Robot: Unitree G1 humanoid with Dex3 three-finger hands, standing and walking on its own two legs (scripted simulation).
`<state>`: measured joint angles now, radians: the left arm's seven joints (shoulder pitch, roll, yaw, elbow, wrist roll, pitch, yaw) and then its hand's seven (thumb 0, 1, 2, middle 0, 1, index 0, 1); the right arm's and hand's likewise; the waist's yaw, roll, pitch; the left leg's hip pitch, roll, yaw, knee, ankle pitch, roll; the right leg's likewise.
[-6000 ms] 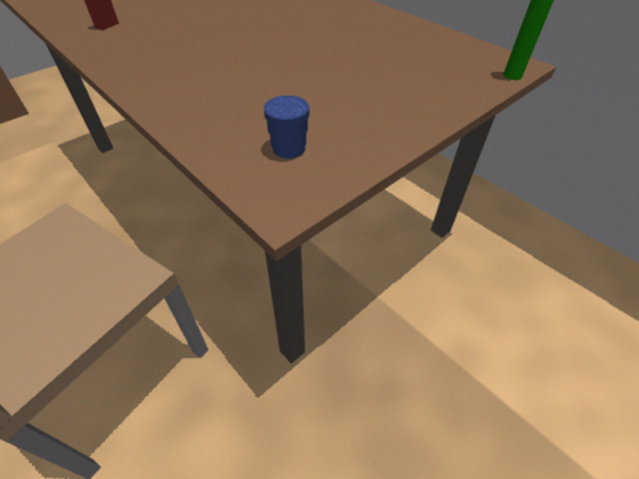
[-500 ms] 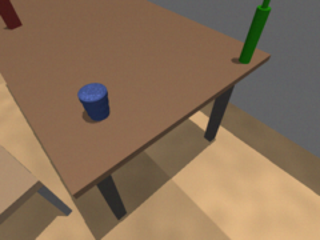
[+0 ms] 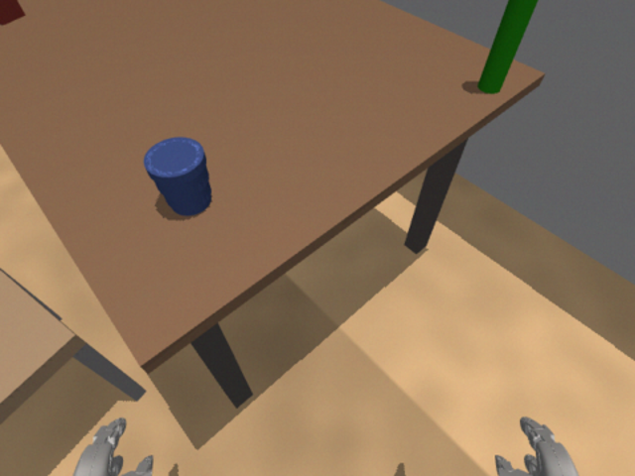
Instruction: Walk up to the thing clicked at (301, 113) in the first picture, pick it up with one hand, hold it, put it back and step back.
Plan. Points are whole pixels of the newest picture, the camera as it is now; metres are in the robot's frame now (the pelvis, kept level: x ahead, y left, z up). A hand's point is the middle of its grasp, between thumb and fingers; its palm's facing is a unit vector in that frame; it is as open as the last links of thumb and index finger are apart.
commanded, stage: rise first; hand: left
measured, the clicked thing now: (183, 179) +0.56 +0.23 +0.00
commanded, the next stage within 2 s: go down in 1.54 s
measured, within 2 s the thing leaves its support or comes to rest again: neither
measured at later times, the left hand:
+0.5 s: hand (92, 404) +0.21 +0.27 -0.01, palm faces +0.29 -0.90 -0.34, open 17.2 cm
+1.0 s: hand (45, 402) +0.19 +0.28 +0.06, palm faces +0.33 -0.85 -0.40, open 17.6 cm
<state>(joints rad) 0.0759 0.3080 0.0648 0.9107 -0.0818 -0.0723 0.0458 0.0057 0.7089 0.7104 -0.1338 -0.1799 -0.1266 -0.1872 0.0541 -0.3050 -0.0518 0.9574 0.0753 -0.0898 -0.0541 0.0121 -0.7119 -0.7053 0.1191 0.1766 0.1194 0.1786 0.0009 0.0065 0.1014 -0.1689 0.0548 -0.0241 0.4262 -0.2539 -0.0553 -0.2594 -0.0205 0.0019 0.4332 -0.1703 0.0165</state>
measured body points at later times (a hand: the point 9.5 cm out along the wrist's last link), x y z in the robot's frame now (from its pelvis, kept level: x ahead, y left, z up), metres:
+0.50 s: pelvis +0.03 +0.02 +0.00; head +0.03 +0.01 +0.45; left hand +0.19 +0.32 +0.01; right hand +0.20 -0.23 -0.08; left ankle -0.02 +0.16 -0.74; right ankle +0.04 -0.13 -0.74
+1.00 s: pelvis +0.02 +0.01 +0.00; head +0.02 +0.00 +0.45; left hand +0.17 +0.32 +0.09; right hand +0.18 -0.25 -0.09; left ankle -0.02 +0.16 -0.74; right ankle +0.04 -0.13 -0.74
